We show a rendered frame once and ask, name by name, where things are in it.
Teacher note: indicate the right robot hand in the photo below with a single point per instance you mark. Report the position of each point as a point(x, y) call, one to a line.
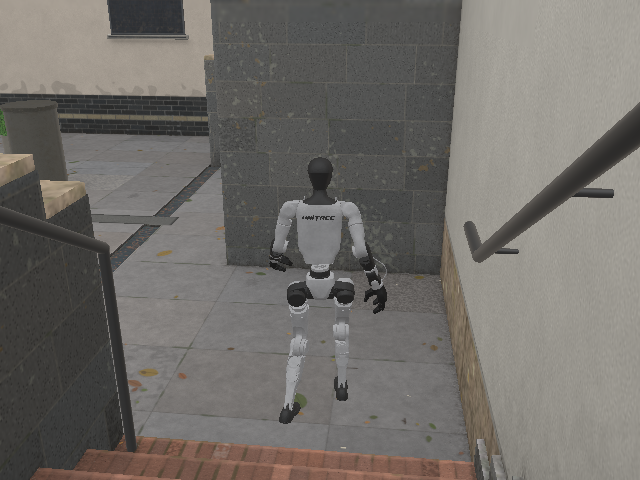
point(381, 298)

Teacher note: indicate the right robot upper arm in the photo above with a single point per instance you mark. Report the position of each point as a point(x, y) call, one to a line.
point(355, 224)

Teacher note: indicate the robot left shin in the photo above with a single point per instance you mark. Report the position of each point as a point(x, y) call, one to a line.
point(294, 370)

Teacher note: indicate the right robot forearm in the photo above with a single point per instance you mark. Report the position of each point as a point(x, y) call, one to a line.
point(370, 270)

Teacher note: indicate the left robot hand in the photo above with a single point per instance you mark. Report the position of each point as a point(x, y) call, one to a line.
point(284, 260)

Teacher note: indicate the right robot foot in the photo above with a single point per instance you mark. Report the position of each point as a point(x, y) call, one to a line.
point(341, 393)

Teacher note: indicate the left robot upper arm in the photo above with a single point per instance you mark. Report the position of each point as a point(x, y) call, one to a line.
point(284, 222)

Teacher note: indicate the left robot forearm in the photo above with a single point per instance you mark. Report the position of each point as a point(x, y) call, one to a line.
point(274, 257)

